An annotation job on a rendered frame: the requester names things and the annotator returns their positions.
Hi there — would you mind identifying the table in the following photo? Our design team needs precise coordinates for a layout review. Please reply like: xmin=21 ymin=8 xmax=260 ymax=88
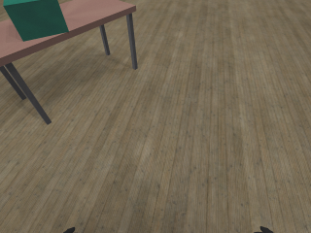
xmin=0 ymin=0 xmax=138 ymax=125

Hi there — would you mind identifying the carton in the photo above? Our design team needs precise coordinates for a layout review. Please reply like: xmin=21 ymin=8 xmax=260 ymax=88
xmin=3 ymin=0 xmax=69 ymax=42

